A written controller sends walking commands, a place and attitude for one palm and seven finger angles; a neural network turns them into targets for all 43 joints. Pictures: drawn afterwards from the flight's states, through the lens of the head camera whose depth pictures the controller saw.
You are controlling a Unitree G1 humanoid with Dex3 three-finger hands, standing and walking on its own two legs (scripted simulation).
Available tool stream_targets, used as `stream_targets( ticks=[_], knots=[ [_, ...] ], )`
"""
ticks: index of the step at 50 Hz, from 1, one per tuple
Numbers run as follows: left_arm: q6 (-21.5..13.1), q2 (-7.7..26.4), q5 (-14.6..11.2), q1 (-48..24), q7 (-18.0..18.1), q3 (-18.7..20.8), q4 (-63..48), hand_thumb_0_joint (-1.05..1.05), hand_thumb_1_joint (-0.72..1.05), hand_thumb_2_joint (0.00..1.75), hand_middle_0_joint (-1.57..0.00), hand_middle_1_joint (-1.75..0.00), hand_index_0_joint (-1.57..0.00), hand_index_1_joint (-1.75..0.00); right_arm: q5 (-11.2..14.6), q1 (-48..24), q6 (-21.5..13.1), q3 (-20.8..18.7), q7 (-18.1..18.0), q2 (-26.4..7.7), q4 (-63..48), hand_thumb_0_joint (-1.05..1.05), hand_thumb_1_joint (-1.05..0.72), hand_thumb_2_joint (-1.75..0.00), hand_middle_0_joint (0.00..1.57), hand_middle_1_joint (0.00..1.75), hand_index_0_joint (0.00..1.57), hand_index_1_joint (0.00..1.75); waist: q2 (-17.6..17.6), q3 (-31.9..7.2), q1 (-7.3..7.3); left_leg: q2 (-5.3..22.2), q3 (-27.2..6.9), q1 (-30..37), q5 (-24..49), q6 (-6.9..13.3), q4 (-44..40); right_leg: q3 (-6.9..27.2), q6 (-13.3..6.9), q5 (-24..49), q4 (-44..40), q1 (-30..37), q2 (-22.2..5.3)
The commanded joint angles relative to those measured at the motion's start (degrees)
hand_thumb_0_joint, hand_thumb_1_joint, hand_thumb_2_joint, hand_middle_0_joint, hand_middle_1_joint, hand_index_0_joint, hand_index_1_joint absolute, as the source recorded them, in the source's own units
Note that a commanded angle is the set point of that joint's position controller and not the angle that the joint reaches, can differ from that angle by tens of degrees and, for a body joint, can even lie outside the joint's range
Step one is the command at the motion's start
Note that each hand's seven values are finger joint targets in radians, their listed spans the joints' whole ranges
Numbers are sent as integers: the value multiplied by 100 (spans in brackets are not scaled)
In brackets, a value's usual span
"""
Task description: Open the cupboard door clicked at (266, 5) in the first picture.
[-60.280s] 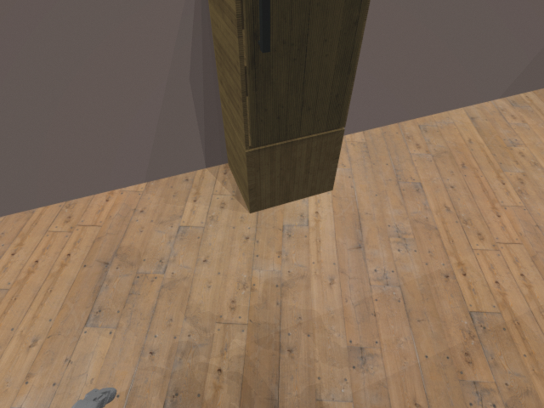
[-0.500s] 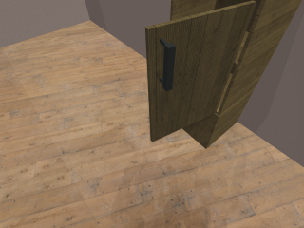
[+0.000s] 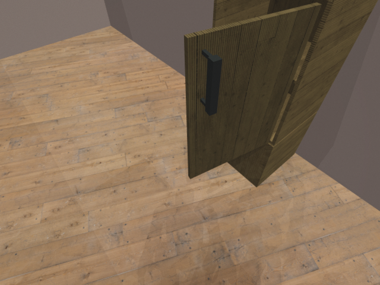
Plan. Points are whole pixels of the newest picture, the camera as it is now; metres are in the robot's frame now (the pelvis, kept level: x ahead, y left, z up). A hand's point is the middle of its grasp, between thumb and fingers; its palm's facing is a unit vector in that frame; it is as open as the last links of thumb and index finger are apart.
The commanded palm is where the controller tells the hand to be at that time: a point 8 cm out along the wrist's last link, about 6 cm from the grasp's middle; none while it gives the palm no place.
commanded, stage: look to check the result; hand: left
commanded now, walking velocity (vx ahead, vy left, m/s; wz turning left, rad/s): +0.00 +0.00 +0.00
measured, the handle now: (208, 83) +0.57 -0.02 +0.12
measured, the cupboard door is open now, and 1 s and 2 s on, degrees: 78 78 78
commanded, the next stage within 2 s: stand and wait in 0.34 s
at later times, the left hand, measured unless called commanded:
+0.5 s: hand out of the picture +0.03 +0.18 -0.17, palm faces +0.01 -0.98 -0.22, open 7.4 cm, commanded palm none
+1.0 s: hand out of the picture +0.06 +0.21 -0.16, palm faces -0.01 -0.96 -0.29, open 7.4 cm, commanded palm none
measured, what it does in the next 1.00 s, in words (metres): stands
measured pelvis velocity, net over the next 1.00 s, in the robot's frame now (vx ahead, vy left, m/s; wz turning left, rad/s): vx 0.01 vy -0.01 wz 0.01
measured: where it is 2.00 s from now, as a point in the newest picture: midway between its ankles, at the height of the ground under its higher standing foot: outside the picture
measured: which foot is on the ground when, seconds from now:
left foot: down 0.00-1.00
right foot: down 0.00-1.00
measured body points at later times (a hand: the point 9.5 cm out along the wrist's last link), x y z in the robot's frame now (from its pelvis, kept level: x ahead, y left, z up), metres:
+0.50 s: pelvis +0.00 +0.00 +0.00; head +0.02 -0.01 +0.45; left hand +0.03 +0.23 -0.15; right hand +0.01 -0.24 -0.16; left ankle +0.00 +0.08 -0.74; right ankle +0.02 -0.12 -0.74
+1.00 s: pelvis +0.01 -0.01 +0.00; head +0.03 -0.02 +0.45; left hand +0.06 +0.26 -0.14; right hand +0.06 -0.28 -0.15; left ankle +0.00 +0.08 -0.74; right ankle +0.02 -0.12 -0.74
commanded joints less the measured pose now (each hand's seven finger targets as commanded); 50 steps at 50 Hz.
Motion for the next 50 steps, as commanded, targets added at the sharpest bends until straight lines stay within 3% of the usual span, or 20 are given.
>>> stream_targets(
  ticks=[1,8,13,31,39,50],
  knots=[
    [-73,664,-13,344,26,105,-119,0,90,90,-20,-30,-20,-30,-14,334,-35,-72,-21,-562,-127,0,-90,-90,20,30,20,30,-67,116,32,815,-724,-214,298,-48,-552,478,-194,113,-410,-21,-480],
    [-97,730,-16,236,21,107,-144,0,90,90,-20,-30,-20,-30,-24,259,-36,-82,-6,-631,-118,0,-90,-90,20,30,20,30,-232,107,0,793,-703,-148,336,-59,-537,546,-201,109,-455,-35,-504],
    [-103,820,-15,153,12,125,-182,0,90,90,-20,-30,-20,-30,-22,166,-40,-102,4,-702,-131,0,-90,-90,20,30,20,30,-114,97,7,789,-710,-146,291,-60,-558,570,-211,91,-490,-9,-514],
    [-162,1285,-12,-233,-29,196,-280,0,90,90,-20,-30,-20,-30,-15,-273,-87,-155,26,-1214,-218,0,-90,-90,20,30,20,30,-133,-145,33,864,-741,68,639,-64,-623,572,-242,393,-612,230,-578],
    [-171,1508,-12,-492,-59,204,-315,0,90,90,-20,-30,-20,-30,-26,-512,-86,-172,56,-1450,-248,0,-90,-90,20,30,20,30,-167,-125,18,870,-769,56,433,-91,-721,632,-241,174,-726,228,-581],
    [-217,1821,-16,-747,-80,221,-359,0,90,90,-20,-30,-20,-30,-17,-827,-111,-202,83,-1759,-283,0,-90,-90,20,30,20,30,-167,-384,17,909,-778,270,792,-103,-725,634,-248,576,-773,412,-643]
  ],
)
